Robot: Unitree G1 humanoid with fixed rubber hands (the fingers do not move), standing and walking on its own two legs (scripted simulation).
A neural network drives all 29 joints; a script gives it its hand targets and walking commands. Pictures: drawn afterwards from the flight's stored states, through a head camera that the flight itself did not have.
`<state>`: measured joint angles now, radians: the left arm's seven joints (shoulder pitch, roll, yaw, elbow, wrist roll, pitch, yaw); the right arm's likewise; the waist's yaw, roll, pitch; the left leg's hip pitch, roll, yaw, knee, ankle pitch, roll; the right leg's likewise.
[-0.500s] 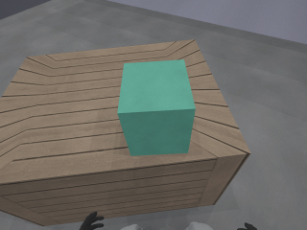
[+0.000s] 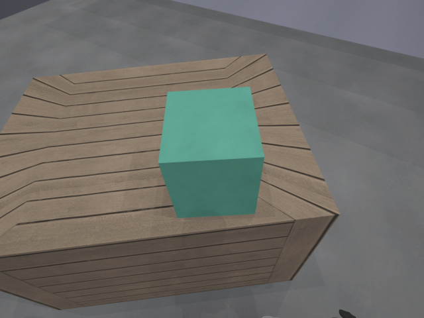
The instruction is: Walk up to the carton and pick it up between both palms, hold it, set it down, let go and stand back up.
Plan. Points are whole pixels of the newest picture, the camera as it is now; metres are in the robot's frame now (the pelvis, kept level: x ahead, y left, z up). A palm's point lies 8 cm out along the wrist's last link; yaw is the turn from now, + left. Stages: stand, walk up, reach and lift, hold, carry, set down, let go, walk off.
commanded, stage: walk up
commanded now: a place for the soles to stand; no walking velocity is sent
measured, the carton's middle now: (212, 154) +0.49 +0.04 -0.02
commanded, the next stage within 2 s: none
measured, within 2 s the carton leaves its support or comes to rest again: neither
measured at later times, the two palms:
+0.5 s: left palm out of the picture +0.05 +0.25 -0.13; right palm out of the picture +0.02 -0.21 -0.14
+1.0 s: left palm out of the picture -0.02 +0.25 -0.12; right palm out of the picture -0.03 -0.22 -0.13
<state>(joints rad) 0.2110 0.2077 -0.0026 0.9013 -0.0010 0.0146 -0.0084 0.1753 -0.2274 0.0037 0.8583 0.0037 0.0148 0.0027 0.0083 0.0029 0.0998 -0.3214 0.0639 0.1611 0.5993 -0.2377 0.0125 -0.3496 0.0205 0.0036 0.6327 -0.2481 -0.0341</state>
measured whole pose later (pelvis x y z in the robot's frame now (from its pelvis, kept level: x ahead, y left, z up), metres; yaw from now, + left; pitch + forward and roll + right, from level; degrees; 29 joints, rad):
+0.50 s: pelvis -0.06 +0.03 -0.01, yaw +0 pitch -3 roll +0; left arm 0.15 0.17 0.01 0.85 0.02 0.02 0.02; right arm 0.18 -0.19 -0.03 0.86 -0.01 0.04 0.01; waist -0.01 0.01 0.12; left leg -0.34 -0.01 0.03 0.71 -0.32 0.03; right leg -0.31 0.03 0.01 0.69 -0.32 -0.01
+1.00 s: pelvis -0.05 +0.01 +0.01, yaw +2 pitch -1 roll +0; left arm 0.26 0.19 -0.01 1.01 0.01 -0.02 0.01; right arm 0.28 -0.20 0.00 1.03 0.00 -0.01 0.00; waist -0.01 0.00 0.05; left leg -0.25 -0.03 -0.01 0.50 -0.22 0.02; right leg -0.23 0.01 -0.01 0.52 -0.27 -0.02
